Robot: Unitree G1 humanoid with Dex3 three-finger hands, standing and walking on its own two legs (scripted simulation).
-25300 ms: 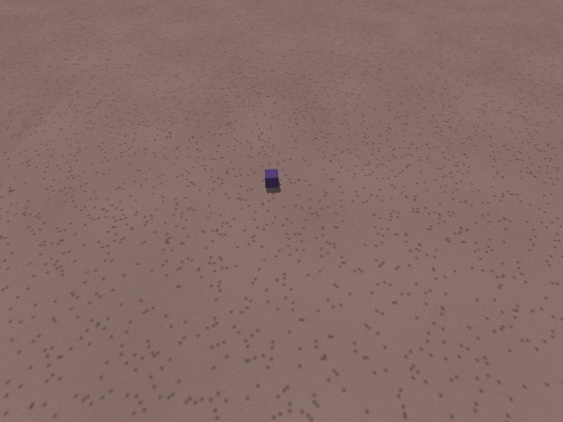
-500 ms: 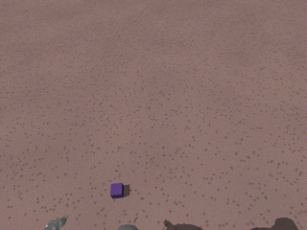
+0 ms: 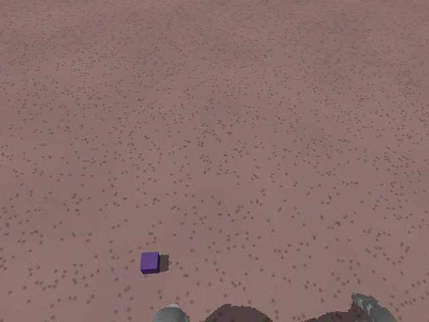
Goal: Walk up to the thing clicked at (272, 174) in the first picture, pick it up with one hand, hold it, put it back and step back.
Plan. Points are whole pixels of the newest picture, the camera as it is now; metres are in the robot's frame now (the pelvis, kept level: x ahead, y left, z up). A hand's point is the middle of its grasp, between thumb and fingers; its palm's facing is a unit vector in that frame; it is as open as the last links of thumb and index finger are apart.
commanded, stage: walk up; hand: left
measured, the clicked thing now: (150, 263) +0.42 +0.28 -0.72
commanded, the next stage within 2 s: none
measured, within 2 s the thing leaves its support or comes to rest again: neither
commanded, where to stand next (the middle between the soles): +0.06 +0.01 m, yaw +5 degrees
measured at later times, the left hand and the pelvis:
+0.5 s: hand out of the picture +0.10 +0.26 -0.13, palm faces -0.03 -0.94 -0.35, open 7.4 cm; pelvis +0.01 +0.00 +0.02, yaw +1 degrees
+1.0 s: hand out of the picture +0.08 +0.26 -0.13, palm faces -0.01 -0.93 -0.36, open 7.4 cm; pelvis +0.02 +0.00 +0.03, yaw +1 degrees
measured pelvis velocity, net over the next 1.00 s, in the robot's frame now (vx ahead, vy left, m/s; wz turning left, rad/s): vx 0.02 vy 0.00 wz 0.02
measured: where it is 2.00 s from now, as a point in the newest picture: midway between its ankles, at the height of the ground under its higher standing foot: outside the picture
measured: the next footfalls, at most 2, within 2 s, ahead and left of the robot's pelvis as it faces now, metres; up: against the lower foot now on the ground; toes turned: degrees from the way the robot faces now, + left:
none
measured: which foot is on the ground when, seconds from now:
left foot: down 0.00-1.00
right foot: down 0.00-1.00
